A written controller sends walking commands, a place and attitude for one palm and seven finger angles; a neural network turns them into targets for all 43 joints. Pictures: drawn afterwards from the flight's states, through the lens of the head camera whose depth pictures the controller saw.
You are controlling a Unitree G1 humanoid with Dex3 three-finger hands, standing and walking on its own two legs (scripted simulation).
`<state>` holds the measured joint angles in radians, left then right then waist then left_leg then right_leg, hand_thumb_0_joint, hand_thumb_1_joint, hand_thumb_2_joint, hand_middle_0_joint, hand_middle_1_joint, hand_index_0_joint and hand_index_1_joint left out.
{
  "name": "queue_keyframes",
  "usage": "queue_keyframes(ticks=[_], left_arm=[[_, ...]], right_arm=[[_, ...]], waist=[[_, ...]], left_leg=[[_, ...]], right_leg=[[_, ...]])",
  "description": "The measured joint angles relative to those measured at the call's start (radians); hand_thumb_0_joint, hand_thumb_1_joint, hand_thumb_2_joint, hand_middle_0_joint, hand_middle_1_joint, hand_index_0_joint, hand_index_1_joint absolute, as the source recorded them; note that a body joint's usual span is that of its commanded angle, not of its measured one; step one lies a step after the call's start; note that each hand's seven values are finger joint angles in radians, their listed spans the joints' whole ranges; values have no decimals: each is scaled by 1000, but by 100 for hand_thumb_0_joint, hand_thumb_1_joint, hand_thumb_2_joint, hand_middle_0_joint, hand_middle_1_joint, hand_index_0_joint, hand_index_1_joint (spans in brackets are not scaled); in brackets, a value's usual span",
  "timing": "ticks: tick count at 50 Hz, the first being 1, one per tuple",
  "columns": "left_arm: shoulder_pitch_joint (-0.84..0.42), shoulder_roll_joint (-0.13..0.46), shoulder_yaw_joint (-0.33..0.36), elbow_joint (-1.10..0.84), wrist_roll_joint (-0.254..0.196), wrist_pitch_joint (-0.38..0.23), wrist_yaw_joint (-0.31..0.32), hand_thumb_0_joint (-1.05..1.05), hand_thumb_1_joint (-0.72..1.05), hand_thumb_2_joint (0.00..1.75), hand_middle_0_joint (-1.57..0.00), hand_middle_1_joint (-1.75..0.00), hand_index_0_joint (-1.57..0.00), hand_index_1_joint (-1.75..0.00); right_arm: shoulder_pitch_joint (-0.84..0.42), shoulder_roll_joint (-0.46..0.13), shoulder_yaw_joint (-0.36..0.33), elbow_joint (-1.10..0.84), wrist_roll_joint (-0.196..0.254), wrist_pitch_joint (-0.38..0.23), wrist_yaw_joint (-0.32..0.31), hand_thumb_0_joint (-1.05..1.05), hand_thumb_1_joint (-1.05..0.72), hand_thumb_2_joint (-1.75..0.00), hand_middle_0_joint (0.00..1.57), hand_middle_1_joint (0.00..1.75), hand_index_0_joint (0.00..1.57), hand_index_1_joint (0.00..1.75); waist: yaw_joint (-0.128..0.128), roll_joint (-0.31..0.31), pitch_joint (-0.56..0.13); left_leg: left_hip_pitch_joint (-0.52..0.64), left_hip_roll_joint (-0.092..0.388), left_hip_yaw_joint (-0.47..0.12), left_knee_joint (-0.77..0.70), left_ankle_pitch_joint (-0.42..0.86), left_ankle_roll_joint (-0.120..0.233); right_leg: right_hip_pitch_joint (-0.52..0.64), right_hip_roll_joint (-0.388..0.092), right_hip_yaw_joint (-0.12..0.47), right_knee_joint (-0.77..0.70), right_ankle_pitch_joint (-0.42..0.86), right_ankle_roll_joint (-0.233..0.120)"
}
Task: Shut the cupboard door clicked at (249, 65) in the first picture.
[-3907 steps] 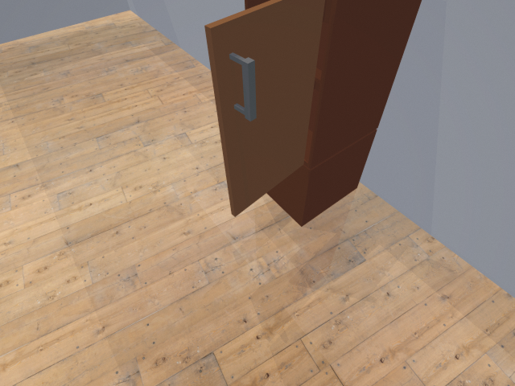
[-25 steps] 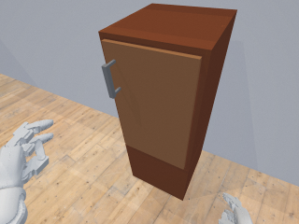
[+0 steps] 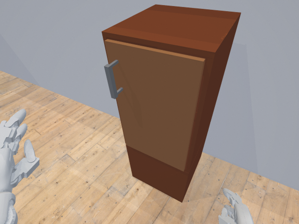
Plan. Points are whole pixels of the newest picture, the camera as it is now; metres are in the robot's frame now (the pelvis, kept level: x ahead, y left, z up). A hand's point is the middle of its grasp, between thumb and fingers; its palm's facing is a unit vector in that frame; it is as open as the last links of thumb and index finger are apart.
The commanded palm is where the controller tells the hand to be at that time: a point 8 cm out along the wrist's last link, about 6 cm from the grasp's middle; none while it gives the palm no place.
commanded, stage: step back with the hand held close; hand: left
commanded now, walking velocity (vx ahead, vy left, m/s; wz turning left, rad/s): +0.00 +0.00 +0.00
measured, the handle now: (114, 79) +0.56 +0.20 +0.11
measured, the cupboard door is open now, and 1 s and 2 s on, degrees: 0 0 0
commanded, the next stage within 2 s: stop stepping back and stand still in 1.22 s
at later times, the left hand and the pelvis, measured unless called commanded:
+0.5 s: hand (17, 167) +0.17 +0.29 +0.16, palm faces +0.37 -0.78 -0.51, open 7.4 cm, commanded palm +0.11 +0.33 +0.17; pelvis -0.04 +0.03 -0.01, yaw -2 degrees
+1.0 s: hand out of the picture +0.06 +0.32 +0.16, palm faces +0.52 -0.76 -0.39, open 7.4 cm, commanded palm +0.00 +0.35 +0.17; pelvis -0.13 +0.05 -0.03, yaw +3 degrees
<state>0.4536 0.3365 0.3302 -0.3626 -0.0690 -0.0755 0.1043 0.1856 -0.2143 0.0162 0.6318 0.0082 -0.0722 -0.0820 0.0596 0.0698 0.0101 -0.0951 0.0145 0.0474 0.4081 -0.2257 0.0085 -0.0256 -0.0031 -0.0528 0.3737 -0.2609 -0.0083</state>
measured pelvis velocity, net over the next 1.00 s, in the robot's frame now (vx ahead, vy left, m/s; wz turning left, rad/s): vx -0.13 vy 0.05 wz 0.05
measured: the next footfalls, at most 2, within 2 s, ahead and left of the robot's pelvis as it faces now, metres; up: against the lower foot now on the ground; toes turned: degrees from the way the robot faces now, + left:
right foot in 1.28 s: -0.28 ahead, -0.07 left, +0.00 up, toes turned -4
left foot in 1.42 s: -0.10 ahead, +0.13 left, +0.00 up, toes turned -4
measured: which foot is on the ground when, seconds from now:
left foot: down 0.00-1.00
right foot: down 0.00-0.98, up 1.00-1.00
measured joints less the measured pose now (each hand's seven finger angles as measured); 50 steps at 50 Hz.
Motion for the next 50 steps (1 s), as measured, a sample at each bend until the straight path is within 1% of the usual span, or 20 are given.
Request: queue_keyframes(ticks=[5,9,13,17,22,26,30,33,37,40,42,44,46,47,48,49,50], left_arm=[[-8,1,18,20,-2,0,-2,2,89,90,-21,-30,-21,-31],[17,7,27,15,6,-15,3,2,89,90,-21,-30,-21,-30],[48,24,16,-24,7,-18,9,2,89,90,-21,-30,-21,-30],[81,58,26,-77,2,-17,14,2,89,90,-21,-30,-21,-30],[100,112,70,-112,-5,-33,24,2,89,90,-21,-30,-21,-30],[96,114,84,-97,-5,-46,33,2,89,90,-21,-30,-21,-30],[89,84,73,-79,6,-57,39,2,89,90,-21,-30,-21,-30],[80,62,64,-75,22,-71,43,2,89,90,-21,-30,-21,-30],[56,57,68,-89,40,-93,46,2,89,90,-21,-30,-21,-30],[58,61,83,-113,43,-116,49,2,89,90,-21,-30,-21,-30],[74,61,91,-134,39,-131,56,2,89,90,-21,-30,-21,-30],[85,56,90,-153,38,-145,67,2,89,90,-21,-30,-21,-30],[78,54,82,-162,39,-152,75,2,89,90,-21,-30,-21,-30],[67,55,78,-163,40,-155,78,2,89,90,-21,-30,-21,-30],[53,58,75,-161,39,-157,79,2,89,90,-21,-30,-21,-30],[39,61,76,-156,39,-159,80,2,89,90,-21,-30,-21,-30],[22,64,80,-146,40,-161,80,2,89,90,-21,-30,-21,-30]], right_arm=[[2,-6,-2,-5,5,18,1,2,-91,-90,20,30,20,30],[-4,-21,-8,-23,6,53,3,2,-91,-90,20,30,21,30],[-9,-34,-25,-45,10,87,-5,2,-91,-90,20,30,20,30],[-11,-36,-35,-73,16,116,-17,2,-91,-90,20,30,20,30],[-10,-23,-33,-101,21,136,-21,2,-91,-90,20,30,20,30],[-4,-14,-25,-107,21,131,-20,2,-91,-90,20,30,20,30],[11,-12,-18,-105,20,114,-20,2,-91,-90,20,30,20,30],[31,-11,-15,-100,17,96,-22,2,-91,-90,20,30,20,30],[57,-7,-15,-85,11,71,-22,2,-91,-90,20,30,21,30],[69,-4,-17,-66,5,54,-16,2,-91,-90,20,30,21,30],[73,-3,-20,-50,1,45,-9,2,-91,-90,20,30,21,30],[70,-9,-25,-34,-4,37,-1,2,-91,-90,20,30,21,30],[65,-17,-29,-20,-6,33,2,2,-91,-90,20,30,21,30],[62,-18,-30,-15,-6,32,2,2,-91,-90,20,30,21,30],[59,-19,-29,-13,-5,31,-1,2,-91,-90,20,30,21,30],[53,-19,-28,-13,-4,27,-5,2,-91,-90,20,30,21,30],[46,-18,-28,-14,-6,21,-12,2,-91,-90,20,30,21,30]], waist=[[-2,7,6],[-18,18,-9],[-31,10,-2],[-44,-6,3],[-54,-26,-5],[-58,-33,-19],[-59,-35,-28],[-62,-36,-25],[-69,-41,-9],[-66,-45,-5],[-58,-49,-10],[-47,-48,-13],[-44,-48,-8],[-44,-51,-4],[-45,-53,-1],[-48,-51,4],[-53,-41,10]], left_leg=[[-16,3,0,5,2,1],[-96,14,-2,51,-11,6],[-142,5,8,69,-10,16],[-164,-8,24,77,-5,27],[-188,-15,40,92,5,39],[-215,-14,44,107,18,46],[-249,-12,38,131,30,54],[-278,-14,22,154,37,59],[-316,-20,-7,190,36,60],[-344,-22,-14,219,-5,54],[-363,-24,-14,240,-57,38],[-385,-28,-16,275,-125,17],[-395,-32,-15,289,-136,10],[-395,-33,-11,282,-107,16],[-395,-32,-7,270,-60,29],[-396,-27,-3,256,-7,47],[-399,-17,-3,246,43,69]], right_leg=[[-12,3,0,-5,6,1],[-73,13,-1,0,18,5],[-129,2,8,35,14,15],[-169,-13,24,71,9,27],[-206,-23,39,105,13,37],[-233,-23,43,119,29,41],[-259,-22,37,133,44,43],[-280,-13,35,157,37,41],[-303,9,47,195,17,33],[-317,17,52,204,31,21],[-328,15,55,199,51,16],[-341,14,61,201,62,20],[-349,12,65,207,69,31],[-354,9,67,215,69,37],[-362,8,68,229,56,39],[-376,14,70,256,8,38],[-397,31,75,315,-48,36]])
